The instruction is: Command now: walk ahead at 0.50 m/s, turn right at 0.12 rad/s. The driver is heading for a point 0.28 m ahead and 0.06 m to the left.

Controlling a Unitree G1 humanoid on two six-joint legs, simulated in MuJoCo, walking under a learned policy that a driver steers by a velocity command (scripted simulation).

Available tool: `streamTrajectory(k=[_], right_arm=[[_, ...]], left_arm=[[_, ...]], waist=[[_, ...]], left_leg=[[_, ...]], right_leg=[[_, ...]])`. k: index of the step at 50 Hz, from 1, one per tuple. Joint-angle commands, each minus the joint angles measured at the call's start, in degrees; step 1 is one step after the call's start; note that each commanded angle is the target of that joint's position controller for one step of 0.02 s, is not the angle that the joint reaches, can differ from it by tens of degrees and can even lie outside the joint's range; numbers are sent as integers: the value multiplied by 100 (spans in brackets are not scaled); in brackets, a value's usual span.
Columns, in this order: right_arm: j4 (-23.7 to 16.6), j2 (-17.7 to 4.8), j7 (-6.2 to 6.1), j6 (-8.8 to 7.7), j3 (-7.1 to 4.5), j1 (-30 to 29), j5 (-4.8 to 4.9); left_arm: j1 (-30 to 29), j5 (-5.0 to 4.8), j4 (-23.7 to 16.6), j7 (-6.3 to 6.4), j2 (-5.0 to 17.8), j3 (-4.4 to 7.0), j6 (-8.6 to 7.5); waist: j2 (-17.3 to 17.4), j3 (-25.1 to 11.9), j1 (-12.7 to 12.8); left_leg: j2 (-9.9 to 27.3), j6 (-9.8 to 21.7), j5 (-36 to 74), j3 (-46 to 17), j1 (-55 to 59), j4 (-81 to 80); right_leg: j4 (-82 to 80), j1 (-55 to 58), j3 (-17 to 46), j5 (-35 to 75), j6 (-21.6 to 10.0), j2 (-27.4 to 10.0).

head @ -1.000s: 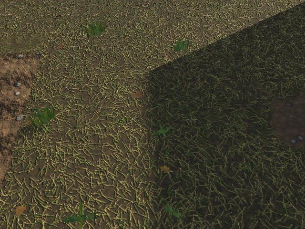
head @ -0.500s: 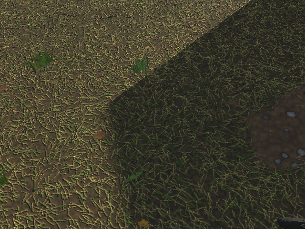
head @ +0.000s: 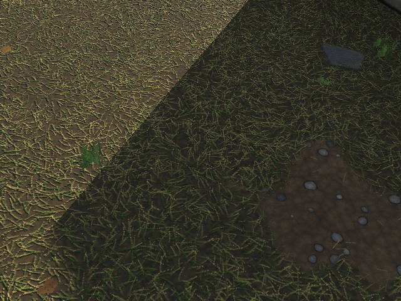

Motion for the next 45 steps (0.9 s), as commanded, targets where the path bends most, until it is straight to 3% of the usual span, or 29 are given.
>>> streamTrajectory(k=[1,5,7,8,9,10,11,12,13,14,15,17,19,21,24,26,27,28,29,30,31,32,36,45], right_arm=[[-295,-1047,-34,-45,-222,-136,55],[-86,-1113,-56,76,-232,163,102],[-78,-1213,-103,161,-252,-17,82],[-107,-1156,-126,175,-222,-45,72],[-273,-932,-149,143,-122,-98,-57],[-315,-262,-103,73,112,724,-185],[-104,-665,-90,35,24,827,-46],[-208,-1031,-89,44,-93,316,100],[-306,-941,-121,76,-74,-99,87],[-322,-877,-158,144,-81,-272,-2],[-316,-805,-183,238,-91,-248,-54],[-227,-485,-220,395,-26,13,-65],[-242,-394,-260,464,11,-103,-108],[-270,-437,-274,518,13,-349,-123],[-326,-570,-268,607,-36,-714,-115],[-341,-552,-265,611,-44,-837,-171],[-385,-612,-276,601,-49,-938,-224],[-464,-818,-306,581,-76,-1006,-225],[-460,-1176,-334,593,-155,-1254,-147],[-421,-872,-290,586,-126,-1317,-118],[-404,-632,-254,559,-59,-1349,-156],[-367,-570,-237,524,-32,-1403,-184],[-153,-604,-228,403,-31,-1272,-119],[254,-586,-265,437,-26,-1339,-95]], left_arm=[[-627,-40,-497,-70,195,13,-130],[-1034,-76,-682,-166,326,63,-174],[-496,4,-542,-166,524,172,-206],[182,81,-323,-132,730,280,-215],[960,186,-173,-71,1075,370,-209],[1263,256,-144,-31,1486,416,-130],[1499,140,-61,-51,1100,359,-54],[1092,85,-78,-56,872,269,-33],[686,59,-65,-56,674,202,-43],[354,49,-49,-73,498,139,-56],[135,86,-19,-87,421,114,-79],[-179,183,81,-113,414,118,-132],[-380,204,194,-93,509,143,-145],[-300,177,365,-52,606,163,-105],[-216,148,595,-33,630,136,-13],[-274,91,694,-38,528,73,38],[-108,91,796,-41,381,12,46],[103,162,873,-36,289,-30,48],[628,178,968,-35,311,-8,47],[445,178,1017,16,351,-21,94],[222,153,1004,53,456,4,139],[169,134,1028,96,407,-2,180],[232,120,1221,144,444,12,242],[148,62,1683,191,432,37,347]], waist=[[698,66,10],[735,201,25],[778,-103,445],[695,-593,777],[359,-1370,1065],[-1168,-2258,804],[-997,-2834,1017],[-598,-1926,982],[-310,-1370,827],[-66,-975,655],[-115,-821,451],[-289,-812,166],[-351,-822,118],[-378,-913,227],[-290,-706,336],[-179,-486,253],[-47,-357,270],[245,-334,392],[926,-286,815],[990,-278,630],[842,-148,545],[818,-162,564],[625,-343,521],[289,-344,523]], left_leg=[[1365,920,1406,-756,-161,-612],[1671,790,1659,-902,332,-344],[1527,558,3218,-698,527,452],[1246,368,3876,-491,342,1310],[935,92,2809,-311,-528,2582],[70,-382,-1465,-111,-2654,4820],[-12,-441,-2660,-894,-2931,5724],[265,-424,-2428,-892,-3260,5934],[503,-439,-2083,-686,-3321,5648],[665,-488,-1795,-592,-3163,5267],[801,-510,-1537,-604,-2657,4896],[785,-609,-1187,-498,-1786,4174],[733,-630,-848,-412,-1300,3337],[684,-596,-220,-378,-1030,2778],[665,-478,70,-395,-770,2224],[601,-320,435,-323,-371,1439],[712,-233,835,-469,-185,1003],[1063,-113,1508,-810,2,849],[1195,88,1202,-894,-105,1014],[988,82,190,-797,-659,886],[860,-12,-32,-745,-888,797],[813,-99,218,-695,-915,813],[730,-160,1205,-567,-605,1050],[627,-113,1521,-458,-508,1076]], right_leg=[[-825,315,-204,774,26,134],[-1360,471,-174,483,-188,247],[-1756,1296,-328,460,-380,481],[-1954,2356,-426,968,-534,568],[-1583,3914,215,2574,-827,-187],[-1344,6042,2284,4128,-1873,-1853],[-1699,5897,3007,3808,-2161,-2002],[-1825,5176,2170,3831,-1918,-1694],[-1947,4503,1595,3889,-1702,-1373],[-2160,3807,1265,3799,-1574,-1155],[-2380,3156,1004,3721,-1461,-997],[-2625,2363,600,3794,-1483,-835],[-2712,2013,298,3752,-1466,-704],[-2776,2038,240,3245,-1420,-684],[-2877,1893,385,1453,-1310,-685],[-2794,1682,423,-19,-1059,-487],[-2703,1590,411,-576,-808,-299],[-2475,1505,314,-1089,-545,-54],[-2477,1429,42,-1436,-344,337],[-2356,1949,-195,-1208,-208,446],[-2261,2088,-203,-1027,-194,432],[-2210,2189,-193,-808,-226,389],[-2117,2427,-140,33,-267,318],[-2056,2736,-166,578,-221,292]])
